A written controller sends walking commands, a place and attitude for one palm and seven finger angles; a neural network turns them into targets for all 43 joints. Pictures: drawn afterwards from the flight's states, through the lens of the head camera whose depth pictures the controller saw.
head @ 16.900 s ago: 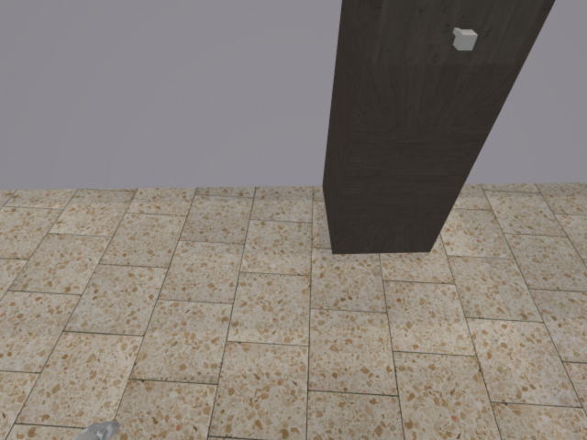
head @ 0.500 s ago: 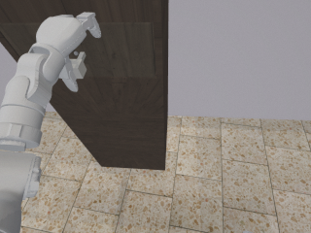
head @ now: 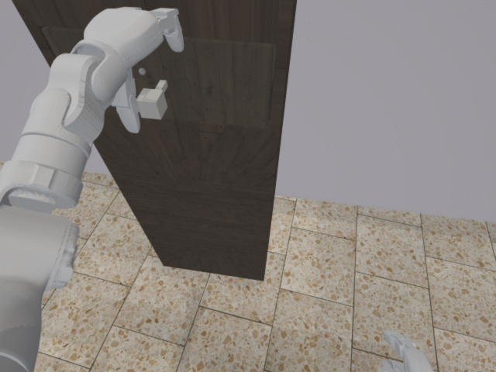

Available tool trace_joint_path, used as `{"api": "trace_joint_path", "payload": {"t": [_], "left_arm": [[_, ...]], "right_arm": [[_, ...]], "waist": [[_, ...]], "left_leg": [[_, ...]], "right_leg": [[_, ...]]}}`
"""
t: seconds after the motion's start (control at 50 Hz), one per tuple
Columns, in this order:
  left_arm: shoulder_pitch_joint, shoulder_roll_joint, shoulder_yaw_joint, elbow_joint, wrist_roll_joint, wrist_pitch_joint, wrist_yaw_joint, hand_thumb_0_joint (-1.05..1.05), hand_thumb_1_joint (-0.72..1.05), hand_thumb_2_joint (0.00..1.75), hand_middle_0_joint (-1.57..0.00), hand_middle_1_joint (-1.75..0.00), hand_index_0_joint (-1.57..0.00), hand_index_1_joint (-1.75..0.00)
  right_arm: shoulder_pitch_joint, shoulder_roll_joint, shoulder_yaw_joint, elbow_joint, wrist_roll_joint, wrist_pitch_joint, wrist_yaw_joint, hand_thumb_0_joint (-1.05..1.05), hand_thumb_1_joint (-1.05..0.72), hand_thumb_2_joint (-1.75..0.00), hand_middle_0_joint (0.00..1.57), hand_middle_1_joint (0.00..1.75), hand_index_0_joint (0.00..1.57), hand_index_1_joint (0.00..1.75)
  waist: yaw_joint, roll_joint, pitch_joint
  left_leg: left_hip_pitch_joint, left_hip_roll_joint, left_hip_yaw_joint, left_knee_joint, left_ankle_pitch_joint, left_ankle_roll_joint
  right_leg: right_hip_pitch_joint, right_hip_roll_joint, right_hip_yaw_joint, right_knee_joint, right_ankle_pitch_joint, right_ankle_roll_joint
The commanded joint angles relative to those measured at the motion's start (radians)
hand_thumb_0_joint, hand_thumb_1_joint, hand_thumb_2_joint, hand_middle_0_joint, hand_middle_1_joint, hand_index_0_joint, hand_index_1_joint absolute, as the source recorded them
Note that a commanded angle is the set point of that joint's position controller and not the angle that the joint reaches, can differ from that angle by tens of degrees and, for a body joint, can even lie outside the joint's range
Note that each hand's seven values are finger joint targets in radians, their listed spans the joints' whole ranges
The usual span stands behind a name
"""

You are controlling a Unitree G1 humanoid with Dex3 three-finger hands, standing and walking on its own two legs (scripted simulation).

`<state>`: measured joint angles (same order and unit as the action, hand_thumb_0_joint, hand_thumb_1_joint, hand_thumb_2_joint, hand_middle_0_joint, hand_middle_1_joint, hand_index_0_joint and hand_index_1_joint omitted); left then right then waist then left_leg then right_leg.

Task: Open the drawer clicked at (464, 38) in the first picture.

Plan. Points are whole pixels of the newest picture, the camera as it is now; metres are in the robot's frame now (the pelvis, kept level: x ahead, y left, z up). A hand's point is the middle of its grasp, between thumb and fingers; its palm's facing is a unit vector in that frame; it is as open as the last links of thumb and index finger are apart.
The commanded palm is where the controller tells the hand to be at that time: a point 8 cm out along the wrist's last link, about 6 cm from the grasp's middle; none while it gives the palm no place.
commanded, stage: move the hooked fingers above the handle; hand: left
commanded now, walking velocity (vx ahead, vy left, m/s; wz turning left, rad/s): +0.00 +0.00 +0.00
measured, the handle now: (156, 96) +0.53 +0.19 +0.15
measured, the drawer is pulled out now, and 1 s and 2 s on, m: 0.00 0.00 0.00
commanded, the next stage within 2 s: none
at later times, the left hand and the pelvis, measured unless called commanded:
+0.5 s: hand (132, 84) +0.47 +0.19 +0.21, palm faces +0.05 -0.02 -1.00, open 14.0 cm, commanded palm +0.46 +0.21 +0.27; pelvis +0.00 +0.00 +0.00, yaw -1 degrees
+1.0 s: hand (136, 73) +0.49 +0.19 +0.22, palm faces +0.09 -0.03 -1.00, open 13.8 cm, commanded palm +0.46 +0.22 +0.27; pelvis +0.02 -0.01 +0.00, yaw -2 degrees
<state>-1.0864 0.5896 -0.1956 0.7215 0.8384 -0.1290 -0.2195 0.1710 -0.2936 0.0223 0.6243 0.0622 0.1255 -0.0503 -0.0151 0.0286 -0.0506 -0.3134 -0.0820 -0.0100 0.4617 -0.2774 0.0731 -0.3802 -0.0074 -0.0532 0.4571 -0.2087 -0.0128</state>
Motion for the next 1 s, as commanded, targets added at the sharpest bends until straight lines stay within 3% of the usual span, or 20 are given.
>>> {"api": "trace_joint_path", "payload": {"t": [0.0,0.06,0.1,0.16,0.2,0.28,0.3,0.36,0.4,0.46,0.52,0.56,0.64,0.68,0.72,0.78,0.82,0.88,0.94,0.98], "left_arm": [[-0.427,0.340,0.194,0.064,0.113,0.108,0.094,0.00,-0.50,0.30,-0.30,-1.20,-0.30,-1.20],[-0.390,0.363,0.202,0.004,0.154,0.118,0.059,0.00,-0.50,0.30,-0.30,-1.20,-0.30,-1.20],[-0.308,0.386,0.228,0.033,0.141,0.116,0.030,0.00,-0.50,0.30,-0.30,-1.20,-0.30,-1.20],[-0.272,0.333,0.178,0.011,0.113,0.113,-0.006,0.00,-0.50,0.30,-0.30,-1.20,-0.30,-1.20],[-0.300,0.355,0.199,-0.071,0.098,0.076,-0.022,0.00,-0.50,0.30,-0.30,-1.20,-0.30,-1.20],[-0.388,0.312,0.184,-0.335,0.045,-0.036,-0.029,0.00,-0.50,0.30,-0.30,-1.20,-0.30,-1.20],[-0.413,0.366,0.241,-0.389,0.030,-0.063,-0.017,0.00,-0.50,0.30,-0.30,-1.20,-0.30,-1.20],[-0.470,0.357,0.258,-0.454,-0.012,-0.105,0.021,0.00,-0.50,0.30,-0.30,-1.20,-0.30,-1.20],[-0.500,0.369,0.268,-0.368,-0.019,-0.090,0.060,0.00,-0.50,0.30,-0.30,-1.20,-0.30,-1.20],[-0.421,0.334,0.243,-0.144,0.002,-0.013,0.091,0.00,-0.50,0.30,-0.30,-1.20,-0.30,-1.20],[-0.380,0.351,0.235,-0.045,0.059,0.063,0.097,0.00,-0.50,0.30,-0.30,-1.20,-0.30,-1.20],[-0.348,0.296,0.164,0.001,0.096,0.104,0.069,0.00,-0.50,0.30,-0.30,-1.20,-0.30,-1.20],[-0.279,0.244,0.107,-0.089,0.102,0.096,-0.026,0.00,-0.50,0.30,-0.30,-1.20,-0.30,-1.20],[-0.291,0.200,0.077,-0.173,0.083,0.061,-0.059,0.00,-0.50,0.30,-0.30,-1.20,-0.30,-1.20],[-0.295,0.211,0.101,-0.257,0.047,0.027,-0.073,0.00,-0.50,0.30,-0.30,-1.20,-0.30,-1.20],[-0.396,0.336,0.222,-0.379,-0.010,-0.040,-0.055,0.00,-0.50,0.30,-0.30,-1.20,-0.30,-1.20],[-0.457,0.369,0.271,-0.364,-0.016,-0.064,-0.009,0.00,-0.50,0.30,-0.30,-1.20,-0.30,-1.20],[-0.501,0.524,0.421,-0.378,-0.001,-0.081,0.086,0.00,-0.50,0.30,-0.30,-1.20,-0.30,-1.20],[-0.445,0.469,0.392,-0.226,0.037,-0.028,0.144,0.00,-0.50,0.30,-0.30,-1.20,-0.30,-1.20],[-0.365,0.434,0.352,-0.115,0.057,0.039,0.134,0.00,-0.50,0.30,-0.30,-1.20,-0.30,-1.20]], "right_arm": [[0.081,-0.132,-0.035,-0.075,-0.011,0.030,0.007,0.00,-0.90,-0.90,0.20,0.30,0.20,0.30],[0.072,-0.128,-0.043,-0.119,-0.016,0.059,0.013,0.00,-0.90,-0.90,0.20,0.30,0.20,0.30],[0.075,-0.131,-0.044,-0.119,-0.010,0.081,0.011,0.00,-0.90,-0.90,0.20,0.30,0.20,0.30],[0.070,-0.136,-0.043,-0.133,0.005,0.093,-0.001,0.00,-0.90,-0.90,0.20,0.30,0.20,0.30],[0.068,-0.135,-0.051,-0.148,0.010,0.088,-0.009,0.00,-0.90,-0.90,0.20,0.30,0.20,0.30],[0.083,-0.118,-0.074,-0.159,-0.004,0.067,-0.016,0.00,-0.90,-0.90,0.20,0.30,0.20,0.30],[0.093,-0.117,-0.082,-0.150,-0.006,0.060,-0.016,0.00,-0.90,-0.90,0.20,0.30,0.20,0.30],[0.124,-0.110,-0.097,-0.121,-0.017,0.036,-0.009,0.00,-0.90,-0.90,0.20,0.30,0.20,0.30],[0.134,-0.115,-0.095,-0.087,-0.019,0.028,-0.004,0.00,-0.90,-0.90,0.20,0.30,0.20,0.30],[0.134,-0.129,-0.077,-0.053,-0.011,0.034,0.005,0.00,-0.90,-0.90,0.20,0.30,0.20,0.30],[0.111,-0.133,-0.069,-0.057,-0.009,0.044,0.011,0.00,-0.90,-0.90,0.20,0.30,0.20,0.30],[0.096,-0.137,-0.063,-0.068,-0.006,0.057,0.013,0.00,-0.90,-0.90,0.20,0.30,0.20,0.30],[0.067,-0.138,-0.066,-0.123,0.006,0.077,0.005,0.00,-0.90,-0.90,0.20,0.30,0.20,0.30],[0.056,-0.130,-0.071,-0.135,0.005,0.078,0.001,0.00,-0.90,-0.90,0.20,0.30,0.20,0.30],[0.055,-0.123,-0.072,-0.141,0.002,0.077,0.001,0.00,-0.90,-0.90,0.20,0.30,0.20,0.30],[0.052,-0.120,-0.073,-0.141,-0.007,0.067,-0.008,0.00,-0.90,-0.90,0.20,0.30,0.20,0.30],[0.073,-0.107,-0.073,-0.121,-0.013,0.053,-0.006,0.00,-0.90,-0.90,0.20,0.30,0.20,0.30],[0.089,-0.110,-0.071,-0.107,-0.033,0.035,0.001,0.00,-0.90,-0.90,0.20,0.30,0.20,0.30],[0.081,-0.098,-0.066,-0.079,-0.032,0.035,0.019,0.00,-0.90,-0.90,0.20,0.30,0.20,0.30],[0.070,-0.113,-0.066,-0.078,-0.028,0.049,0.029,0.00,-0.90,-0.90,0.20,0.30,0.20,0.30]], "waist": [[-0.002,-0.050,-0.353],[0.020,-0.043,-0.482],[0.025,-0.100,-0.423],[0.007,-0.142,-0.311],[0.005,-0.097,-0.325],[-0.013,0.013,-0.420],[-0.008,0.052,-0.438],[-0.017,0.120,-0.490],[-0.028,0.111,-0.445],[-0.018,0.018,-0.308],[0.001,-0.009,-0.335],[-0.007,-0.050,-0.334],[-0.024,-0.103,-0.365],[-0.034,-0.080,-0.372],[-0.027,-0.026,-0.376],[-0.010,0.048,-0.416],[-0.004,0.063,-0.421],[0.035,0.082,-0.525],[0.035,0.038,-0.476],[0.042,-0.021,-0.472]], "left_leg": [[-0.015,0.058,-0.011,-0.034,0.402,-0.079],[0.035,0.072,-0.002,-0.016,0.518,-0.060],[0.007,0.075,0.011,-0.019,0.487,-0.050],[-0.018,0.076,0.014,-0.050,0.351,-0.035],[0.011,0.075,0.009,-0.048,0.337,-0.027],[0.150,0.072,-0.019,-0.023,0.437,-0.025],[0.189,0.077,-0.031,-0.019,0.470,-0.032],[0.293,0.083,-0.053,0.004,0.582,-0.067],[0.263,0.080,-0.047,0.003,0.554,-0.075],[0.112,0.071,-0.029,-0.038,0.413,-0.071],[0.052,0.067,-0.007,-0.040,0.409,-0.063],[0.031,0.068,0.005,-0.038,0.405,-0.055],[0.060,0.068,0.009,-0.024,0.406,-0.026],[0.110,0.066,-0.001,-0.011,0.454,-0.022],[0.162,0.067,-0.014,-0.006,0.491,-0.026],[0.197,0.059,-0.017,0.004,0.536,-0.036],[0.202,0.064,-0.034,0.008,0.589,-0.052],[0.198,0.068,-0.032,0.023,0.704,-0.068],[0.124,0.074,-0.015,0.009,0.679,-0.075],[0.076,0.072,0.005,0.000,0.646,-0.067]], "right_leg": [[0.232,0.006,0.047,0.009,0.252,-0.046],[0.311,-0.002,0.064,0.033,0.342,-0.037],[0.301,0.000,0.061,0.021,0.336,-0.032],[0.248,0.001,0.053,-0.002,0.254,-0.029],[0.243,0.002,0.063,-0.007,0.230,-0.030],[0.215,0.009,0.072,-0.014,0.233,-0.034],[0.195,0.016,0.072,-0.018,0.225,-0.034],[0.135,0.027,0.058,-0.018,0.217,-0.036],[0.121,0.031,0.050,-0.025,0.213,-0.038],[0.126,0.028,0.036,-0.032,0.180,-0.042],[0.200,0.016,0.052,-0.020,0.231,-0.043],[0.225,0.009,0.058,-0.017,0.267,-0.038],[0.254,0.000,0.069,-0.012,0.310,-0.026],[0.226,0.003,0.070,-0.013,0.312,-0.028],[0.187,0.009,0.069,-0.012,0.293,-0.029],[0.202,0.013,0.069,-0.010,0.303,-0.035],[0.189,0.019,0.057,-0.001,0.303,-0.037],[0.259,0.020,0.055,0.020,0.369,-0.040],[0.274,0.015,0.050,0.020,0.385,-0.037],[0.327,0.009,0.058,0.018,0.413,-0.035]]}}
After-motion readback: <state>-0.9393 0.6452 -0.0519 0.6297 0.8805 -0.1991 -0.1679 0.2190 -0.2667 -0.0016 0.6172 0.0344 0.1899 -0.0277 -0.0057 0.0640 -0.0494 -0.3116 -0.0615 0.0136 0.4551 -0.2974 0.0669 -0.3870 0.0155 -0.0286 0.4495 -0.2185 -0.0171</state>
